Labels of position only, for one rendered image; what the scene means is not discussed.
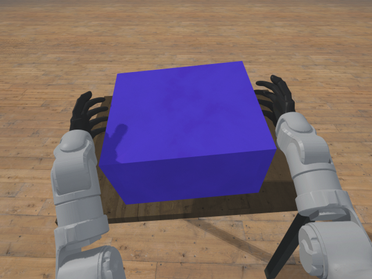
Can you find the right robot upper arm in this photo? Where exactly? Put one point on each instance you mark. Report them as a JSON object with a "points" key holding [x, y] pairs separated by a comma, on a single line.
{"points": [[335, 250]]}

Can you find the robot right forearm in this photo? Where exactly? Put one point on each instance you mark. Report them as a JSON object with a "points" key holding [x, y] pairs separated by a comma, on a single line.
{"points": [[319, 193]]}

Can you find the table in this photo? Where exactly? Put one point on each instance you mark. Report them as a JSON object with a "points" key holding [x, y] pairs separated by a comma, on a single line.
{"points": [[277, 194]]}

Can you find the left robot upper arm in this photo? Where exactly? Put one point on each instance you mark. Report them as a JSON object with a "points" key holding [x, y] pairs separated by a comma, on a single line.
{"points": [[103, 262]]}

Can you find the carton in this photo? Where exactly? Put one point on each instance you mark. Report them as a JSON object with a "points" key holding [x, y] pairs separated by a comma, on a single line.
{"points": [[184, 133]]}

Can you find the robot left hand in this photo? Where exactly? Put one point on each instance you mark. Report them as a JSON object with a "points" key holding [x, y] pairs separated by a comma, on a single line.
{"points": [[81, 114]]}

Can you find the robot right hand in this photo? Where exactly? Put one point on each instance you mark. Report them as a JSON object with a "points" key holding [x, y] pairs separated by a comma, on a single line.
{"points": [[281, 96]]}

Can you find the robot left forearm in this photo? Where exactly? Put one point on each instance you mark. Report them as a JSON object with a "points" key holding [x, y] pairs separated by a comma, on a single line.
{"points": [[76, 191]]}

